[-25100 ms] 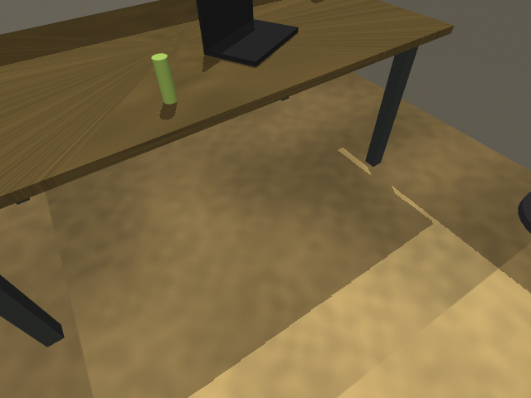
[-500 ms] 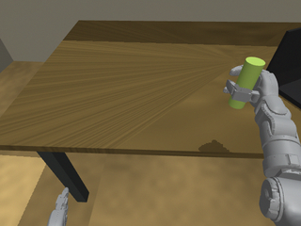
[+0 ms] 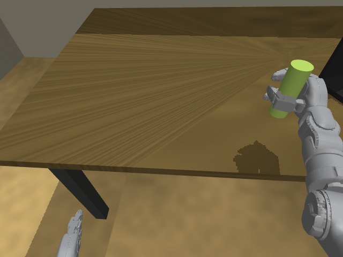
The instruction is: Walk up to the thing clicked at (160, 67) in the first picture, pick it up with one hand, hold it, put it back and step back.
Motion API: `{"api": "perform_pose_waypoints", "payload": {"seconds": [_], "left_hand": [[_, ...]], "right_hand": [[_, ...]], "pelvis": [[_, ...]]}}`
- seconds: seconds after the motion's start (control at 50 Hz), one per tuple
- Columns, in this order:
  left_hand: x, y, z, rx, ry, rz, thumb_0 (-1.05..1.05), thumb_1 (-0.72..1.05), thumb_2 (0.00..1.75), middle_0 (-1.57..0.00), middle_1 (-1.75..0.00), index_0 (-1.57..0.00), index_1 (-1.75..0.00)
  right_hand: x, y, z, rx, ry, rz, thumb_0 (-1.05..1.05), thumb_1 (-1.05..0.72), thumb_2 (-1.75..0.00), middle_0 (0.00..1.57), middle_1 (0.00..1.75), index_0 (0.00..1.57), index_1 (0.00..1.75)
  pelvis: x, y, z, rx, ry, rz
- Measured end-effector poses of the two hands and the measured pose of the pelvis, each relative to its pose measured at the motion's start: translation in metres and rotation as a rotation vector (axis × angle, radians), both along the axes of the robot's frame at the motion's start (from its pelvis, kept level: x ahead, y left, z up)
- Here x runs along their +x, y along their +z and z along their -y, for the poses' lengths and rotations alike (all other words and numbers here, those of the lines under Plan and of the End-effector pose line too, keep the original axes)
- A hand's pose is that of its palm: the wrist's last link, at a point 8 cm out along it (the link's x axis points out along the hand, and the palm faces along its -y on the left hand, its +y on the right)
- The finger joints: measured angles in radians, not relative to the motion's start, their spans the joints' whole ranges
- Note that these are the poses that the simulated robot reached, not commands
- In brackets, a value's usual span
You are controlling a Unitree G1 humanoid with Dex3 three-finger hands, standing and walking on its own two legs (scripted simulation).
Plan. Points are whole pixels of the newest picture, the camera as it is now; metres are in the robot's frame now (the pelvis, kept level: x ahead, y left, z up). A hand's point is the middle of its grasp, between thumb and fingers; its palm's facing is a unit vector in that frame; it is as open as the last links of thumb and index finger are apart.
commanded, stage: crouch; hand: right
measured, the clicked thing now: (288, 91) +0.47 -0.22 +0.15
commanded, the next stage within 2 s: lower in 0.10 s
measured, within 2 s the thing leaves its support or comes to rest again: rests again in 1.28 s
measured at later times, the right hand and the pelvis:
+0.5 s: hand (272, 104) +0.48 -0.20 +0.10, palm faces +0.11 +0.99 +0.03, open 5.4 cm; pelvis +0.00 -0.01 -0.01, yaw +1 degrees
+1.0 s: hand (268, 111) +0.49 -0.20 +0.07, palm faces +0.13 +0.99 +0.03, open 5.4 cm; pelvis +0.00 -0.01 -0.03, yaw +0 degrees
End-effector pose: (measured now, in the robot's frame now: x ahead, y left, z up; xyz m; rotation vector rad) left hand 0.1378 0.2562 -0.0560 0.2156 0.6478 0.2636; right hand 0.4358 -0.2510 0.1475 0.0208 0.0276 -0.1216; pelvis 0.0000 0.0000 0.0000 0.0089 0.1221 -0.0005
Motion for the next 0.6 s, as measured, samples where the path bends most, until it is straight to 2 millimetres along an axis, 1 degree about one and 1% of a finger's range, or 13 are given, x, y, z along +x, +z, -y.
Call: {"api": "perform_pose_waypoints", "payload": {"seconds": [0.22,0.3,0.4,0.5,0.6], "left_hand": [[0.005,0.001,0.005,-0.003,-0.006,-0.008,-0.01,-0.52,0.05,-0.06,-0.06,-0.07,-0.05],[0.005,0.001,0.002,0.006,0.004,-0.011,-0.01,-0.52,0.05,-0.06,-0.06,-0.06,-0.05],[0.004,0.001,-0.003,0.028,0.013,-0.018,-0.01,-0.53,0.05,-0.06,-0.05,-0.06,-0.05],[0.002,-0.002,0.003,0.023,-0.003,-0.029,-0.01,-0.53,0.05,-0.06,-0.05,-0.06,-0.05],[-0.001,-0.003,0.005,0.025,-0.005,-0.025,-0.01,-0.53,0.05,-0.06,-0.05,-0.06,-0.05]], "right_hand": [[0.009,-0.01,0.005,-0.003,-0.005,0.006,-0.01,-0.18,-1.1,0.99,1.12,1.0,1.11],[0.012,-0.015,0.006,0.004,-0.004,-0.005,-0.01,-0.18,-1.09,0.99,1.12,1.0,1.11],[0.015,-0.029,0.005,0.013,-0.002,-0.02,-0.01,-0.18,-1.09,0.99,1.12,1.0,1.11],[0.016,-0.047,0.002,0.019,0.013,-0.034,-0.01,-0.18,-1.1,0.99,1.12,1.0,1.11],[0.016,-0.058,0.002,0.019,0.0,-0.03,-0.01,-0.17,-1.1,0.99,1.11,1.0,1.1]], "pelvis": [[0.005,-0.003,0.003,0.006,0.0,-0.025],[0.007,-0.004,0.004,0.007,0.0,-0.033],[0.006,-0.007,0.006,0.008,0.003,-0.048],[0.004,-0.011,0.006,0.01,0.007,-0.069],[0.002,-0.015,0.006,0.013,0.007,-0.081]]}}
